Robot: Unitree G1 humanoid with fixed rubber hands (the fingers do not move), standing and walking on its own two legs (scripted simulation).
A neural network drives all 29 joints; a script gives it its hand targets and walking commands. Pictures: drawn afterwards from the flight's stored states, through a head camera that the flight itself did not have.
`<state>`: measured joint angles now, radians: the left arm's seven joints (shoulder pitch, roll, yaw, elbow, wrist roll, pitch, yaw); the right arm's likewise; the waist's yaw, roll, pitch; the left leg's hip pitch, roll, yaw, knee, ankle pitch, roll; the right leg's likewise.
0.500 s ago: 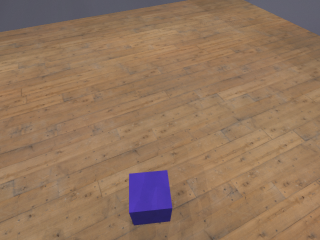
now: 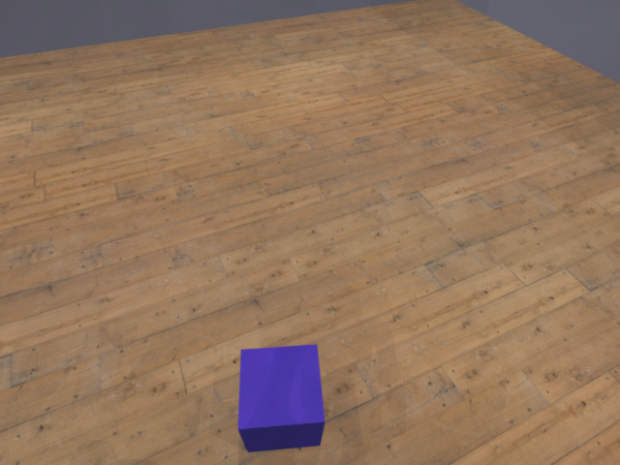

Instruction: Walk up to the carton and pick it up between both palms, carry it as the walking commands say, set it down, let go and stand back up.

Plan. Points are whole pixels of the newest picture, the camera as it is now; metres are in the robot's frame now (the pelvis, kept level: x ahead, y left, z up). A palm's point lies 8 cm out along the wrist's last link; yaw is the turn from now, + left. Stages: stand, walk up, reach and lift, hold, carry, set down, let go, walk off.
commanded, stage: stand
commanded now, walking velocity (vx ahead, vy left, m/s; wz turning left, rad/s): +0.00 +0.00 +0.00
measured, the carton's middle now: (281, 399) +0.41 +0.06 -0.65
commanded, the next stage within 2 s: reach and lift in 0.46 s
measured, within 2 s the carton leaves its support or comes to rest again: neither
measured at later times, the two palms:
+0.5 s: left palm out of the picture -0.02 +0.21 -0.14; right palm out of the picture +0.03 -0.23 -0.15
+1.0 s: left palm out of the picture +0.10 +0.22 -0.17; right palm out of the picture +0.14 -0.19 -0.17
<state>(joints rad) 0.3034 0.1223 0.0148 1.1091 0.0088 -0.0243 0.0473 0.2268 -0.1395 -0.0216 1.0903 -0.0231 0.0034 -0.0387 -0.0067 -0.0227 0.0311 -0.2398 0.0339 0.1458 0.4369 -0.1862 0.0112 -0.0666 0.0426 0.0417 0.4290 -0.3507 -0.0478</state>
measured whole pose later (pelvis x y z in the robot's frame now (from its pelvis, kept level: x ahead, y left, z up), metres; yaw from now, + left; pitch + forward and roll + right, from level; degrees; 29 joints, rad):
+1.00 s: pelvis -0.06 +0.02 -0.05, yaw +2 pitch +14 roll +0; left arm 0.04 0.08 0.07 0.47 0.02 0.38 0.03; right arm -0.05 -0.16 -0.07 0.60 -0.05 0.32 0.05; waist 0.01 -0.01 0.06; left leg -0.83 0.02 0.10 0.82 -0.24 0.05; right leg -0.68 0.03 0.00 0.91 -0.48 -0.02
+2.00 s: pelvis -0.10 +0.03 -0.12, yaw +0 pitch +36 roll -3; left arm -1.14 0.28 0.21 0.85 -0.03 0.24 0.11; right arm -1.13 -0.34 -0.19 0.94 0.15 0.15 0.00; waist 0.00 -0.02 0.14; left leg -1.46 0.04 0.09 1.05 -0.21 0.09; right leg -1.32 0.04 0.00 1.17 -0.47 0.01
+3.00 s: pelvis -0.16 +0.04 -0.34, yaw -4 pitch +30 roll -3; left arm -1.49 0.41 0.16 0.95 -0.19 0.22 0.12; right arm -1.48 -0.37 -0.11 0.92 0.20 0.23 -0.12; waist 0.06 -0.03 0.53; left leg -2.06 0.02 0.01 1.91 -0.38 0.06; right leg -1.88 0.09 -0.01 2.05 -0.71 0.03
